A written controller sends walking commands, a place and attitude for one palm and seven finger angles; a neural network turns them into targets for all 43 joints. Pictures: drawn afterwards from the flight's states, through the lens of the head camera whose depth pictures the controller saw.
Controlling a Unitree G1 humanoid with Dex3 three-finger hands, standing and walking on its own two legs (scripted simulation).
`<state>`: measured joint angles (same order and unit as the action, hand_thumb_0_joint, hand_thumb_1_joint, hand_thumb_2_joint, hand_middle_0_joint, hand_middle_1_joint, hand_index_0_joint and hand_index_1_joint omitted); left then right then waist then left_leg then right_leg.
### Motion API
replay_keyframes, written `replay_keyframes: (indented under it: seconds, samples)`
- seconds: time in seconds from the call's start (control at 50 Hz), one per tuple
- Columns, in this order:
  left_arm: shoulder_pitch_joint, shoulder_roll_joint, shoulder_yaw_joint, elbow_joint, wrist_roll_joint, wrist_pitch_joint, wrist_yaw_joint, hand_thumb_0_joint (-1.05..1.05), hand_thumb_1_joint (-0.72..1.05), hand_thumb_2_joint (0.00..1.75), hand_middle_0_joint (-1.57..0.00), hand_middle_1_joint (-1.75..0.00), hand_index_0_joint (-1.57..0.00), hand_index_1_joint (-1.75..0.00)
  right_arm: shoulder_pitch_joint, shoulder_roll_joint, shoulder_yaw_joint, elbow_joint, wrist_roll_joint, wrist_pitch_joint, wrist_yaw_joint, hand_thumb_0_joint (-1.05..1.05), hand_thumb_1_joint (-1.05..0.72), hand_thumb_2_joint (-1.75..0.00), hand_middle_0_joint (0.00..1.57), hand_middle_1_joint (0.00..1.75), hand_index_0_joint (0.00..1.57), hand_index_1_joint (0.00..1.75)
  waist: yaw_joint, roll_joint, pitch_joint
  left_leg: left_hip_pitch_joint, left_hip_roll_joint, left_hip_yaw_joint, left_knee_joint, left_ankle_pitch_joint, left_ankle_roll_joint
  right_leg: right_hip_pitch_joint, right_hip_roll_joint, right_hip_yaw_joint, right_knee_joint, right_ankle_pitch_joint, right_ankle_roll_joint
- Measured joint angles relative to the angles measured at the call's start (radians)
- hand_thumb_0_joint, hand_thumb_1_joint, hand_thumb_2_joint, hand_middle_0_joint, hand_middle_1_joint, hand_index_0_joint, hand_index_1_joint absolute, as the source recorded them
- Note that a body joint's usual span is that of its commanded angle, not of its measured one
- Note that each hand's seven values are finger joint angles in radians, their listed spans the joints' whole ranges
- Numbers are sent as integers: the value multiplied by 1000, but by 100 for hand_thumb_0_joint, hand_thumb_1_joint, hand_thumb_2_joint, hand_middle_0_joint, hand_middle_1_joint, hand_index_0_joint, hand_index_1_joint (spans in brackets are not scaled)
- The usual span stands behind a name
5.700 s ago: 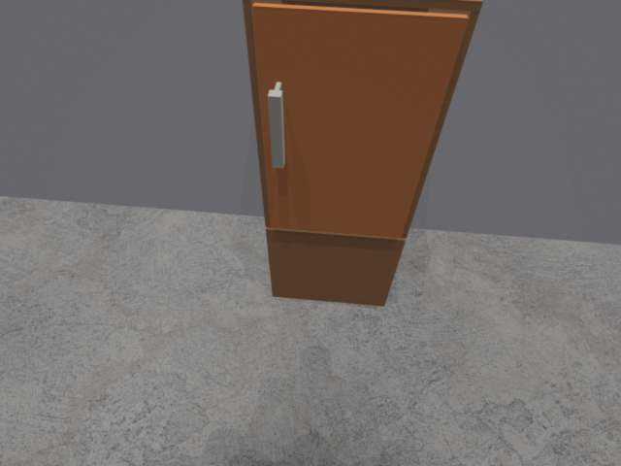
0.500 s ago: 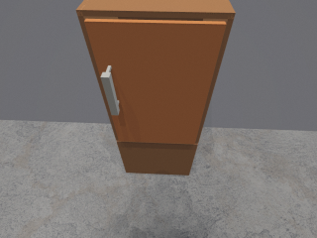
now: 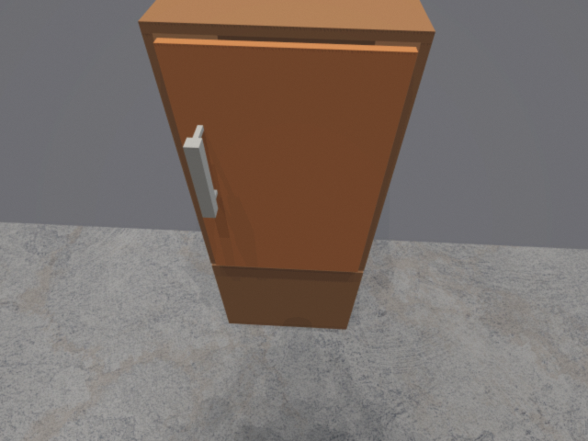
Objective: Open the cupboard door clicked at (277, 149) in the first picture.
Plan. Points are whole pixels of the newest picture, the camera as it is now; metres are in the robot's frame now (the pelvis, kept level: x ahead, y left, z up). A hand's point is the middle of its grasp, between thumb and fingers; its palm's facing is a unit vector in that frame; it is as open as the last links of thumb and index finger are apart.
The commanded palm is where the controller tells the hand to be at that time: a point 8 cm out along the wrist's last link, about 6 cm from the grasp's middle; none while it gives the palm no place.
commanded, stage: look again from close up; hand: left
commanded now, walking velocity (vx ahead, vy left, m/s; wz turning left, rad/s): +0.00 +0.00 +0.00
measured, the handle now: (205, 173) +0.56 +0.21 +0.02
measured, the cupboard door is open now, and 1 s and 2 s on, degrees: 0 0 0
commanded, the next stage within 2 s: raise the hand with hooked fingers in 0.44 s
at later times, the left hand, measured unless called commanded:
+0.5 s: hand out of the picture +0.03 +0.19 -0.17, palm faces +0.01 -0.98 -0.22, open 7.4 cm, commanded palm none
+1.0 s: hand out of the picture +0.13 +0.21 -0.07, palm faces +0.06 -1.00 +0.01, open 8.8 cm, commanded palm +0.13 +0.27 -0.04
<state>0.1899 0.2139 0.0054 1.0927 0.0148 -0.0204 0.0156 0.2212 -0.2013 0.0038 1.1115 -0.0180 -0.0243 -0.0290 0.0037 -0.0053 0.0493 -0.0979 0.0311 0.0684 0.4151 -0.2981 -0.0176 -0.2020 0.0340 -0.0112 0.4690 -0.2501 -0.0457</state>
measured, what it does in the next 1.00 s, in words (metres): lowers itself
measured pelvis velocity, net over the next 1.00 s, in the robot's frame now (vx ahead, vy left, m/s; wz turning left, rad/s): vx -0.05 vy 0.01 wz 0.07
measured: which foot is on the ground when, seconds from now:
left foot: down 0.00-1.00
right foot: down 0.00-1.00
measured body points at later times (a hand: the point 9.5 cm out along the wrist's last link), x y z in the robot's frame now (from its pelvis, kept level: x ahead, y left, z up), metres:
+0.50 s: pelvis +0.00 +0.00 +0.00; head +0.01 +0.00 +0.45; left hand +0.03 +0.24 -0.15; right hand +0.01 -0.23 -0.16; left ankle -0.05 +0.13 -0.74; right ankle +0.00 -0.09 -0.74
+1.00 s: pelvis -0.05 +0.01 -0.09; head +0.00 +0.02 +0.35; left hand +0.12 +0.27 -0.06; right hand +0.21 -0.21 -0.11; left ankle -0.05 +0.13 -0.74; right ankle +0.00 -0.09 -0.74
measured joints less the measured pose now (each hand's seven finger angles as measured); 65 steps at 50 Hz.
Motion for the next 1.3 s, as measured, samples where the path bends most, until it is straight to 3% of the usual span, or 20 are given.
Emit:
replay_keyframes:
  seconds: [0.56,0.58,0.6,0.66,0.7,0.76,0.82,0.86,0.92,0.98,1.06,1.16,1.24,1.3]
  samples:
    - [20,-17,-5,13,0,-6,10,1,90,90,-20,-30,-20,-30,19,20,3,17,4,3,2,0,-90,-90,20,30,20,30,1,-1,-4,-18,5,-3,14,5,2,0,3,-5,-20,19,4]
    - [69,-26,18,-138,-44,48,10,1,90,90,-21,-30,-20,-30,35,15,4,-27,18,-4,-2,1,-90,-90,20,30,20,30,-1,4,1,-28,6,-4,30,-3,4,-6,3,-7,-13,18,6]
    - [130,-34,39,-324,-71,56,16,1,90,90,-21,-31,-20,-30,62,12,4,-78,26,-43,-16,1,-90,-90,20,30,20,30,5,3,0,-30,0,-3,33,-5,7,-14,-3,-6,2,13,7]
    - [220,-58,57,-709,-147,-35,44,2,88,89,-21,-32,-20,-32,104,-5,-9,-195,42,-159,-41,1,-90,-90,20,30,20,30,-13,19,-38,-83,-22,-32,75,-10,14,-55,-30,-33,51,-13,14]
    - [188,-66,88,-805,-185,-147,8,2,86,88,-21,-33,-20,-33,86,-18,-19,-267,33,-205,-35,1,-90,-90,20,30,20,30,-28,23,-70,-169,-34,-50,148,-28,19,-131,-46,-51,117,-36,19]
    - [125,-59,129,-841,-230,-355,-113,1,82,86,-21,-36,-20,-36,35,-37,-33,-383,23,-250,-6,1,-90,-90,20,30,20,30,-23,10,-121,-334,-39,-43,302,-81,19,-300,-56,-44,272,-85,17]
    - [105,-40,140,-847,-254,-548,-276,1,76,84,-21,-40,-20,-39,-24,-60,-48,-494,19,-275,26,1,-90,-90,20,30,20,30,-12,-8,-158,-498,-35,-32,480,-152,21,-469,-58,-32,446,-146,14]
    - [107,-22,138,-852,-268,-585,-375,0,72,82,-21,-42,-21,-42,-53,-78,-55,-564,28,-271,32,1,-90,-90,20,30,20,30,1,-20,-173,-590,-34,-28,586,-196,23,-562,-60,-28,550,-184,13]
    - [128,-10,140,-875,-299,-508,-437,1,65,79,-22,-46,-21,-46,-77,-98,-57,-642,44,-250,17,1,-90,-90,20,30,20,30,23,-30,-178,-680,-33,-34,700,-238,21,-647,-63,-33,654,-227,12]
    - [164,-7,158,-937,-301,-421,-402,1,58,76,-23,-51,-22,-51,-80,-95,-48,-679,48,-232,-1,1,-90,-90,20,30,20,30,40,-24,-168,-720,-27,-56,763,-267,21,-670,-59,-54,692,-245,11]
    - [186,17,168,-1054,-274,-386,-346,1,49,72,-24,-57,-23,-57,-57,-65,-8,-668,36,-215,-15,1,-90,-90,20,30,20,30,47,-8,-154,-738,-19,-91,788,-275,23,-662,-53,-89,683,-244,10]
    - [104,61,178,-1081,-277,-342,-373,1,37,67,-24,-64,-23,-64,-18,-23,48,-608,38,-200,-19,1,-90,-90,20,30,20,30,30,18,-144,-746,-17,-113,775,-260,26,-650,-49,-111,641,-220,14]
    - [73,82,204,-1055,-298,-266,-391,1,28,63,-25,-70,-24,-70,26,0,66,-580,43,-184,-20,1,-90,-90,20,30,20,30,3,30,-146,-721,-17,-99,728,-240,33,-628,-47,-97,594,-196,22]
    - [78,88,227,-1039,-310,-244,-380,1,21,60,-25,-75,-25,-74,61,-4,64,-575,44,-185,-21,1,-90,-90,20,30,20,30,-14,34,-150,-696,-19,-84,689,-227,39,-609,-48,-83,559,-181,29]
